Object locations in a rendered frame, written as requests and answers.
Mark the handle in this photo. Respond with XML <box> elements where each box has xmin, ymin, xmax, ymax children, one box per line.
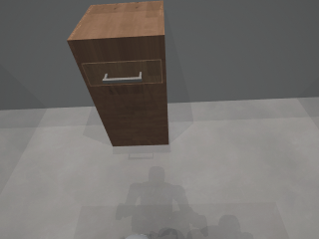
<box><xmin>103</xmin><ymin>72</ymin><xmax>143</xmax><ymax>84</ymax></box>

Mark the drawer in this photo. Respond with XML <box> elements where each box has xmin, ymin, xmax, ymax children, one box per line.
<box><xmin>82</xmin><ymin>59</ymin><xmax>162</xmax><ymax>86</ymax></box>

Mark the cabinet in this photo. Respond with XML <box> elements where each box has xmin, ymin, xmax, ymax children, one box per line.
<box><xmin>67</xmin><ymin>0</ymin><xmax>169</xmax><ymax>146</ymax></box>

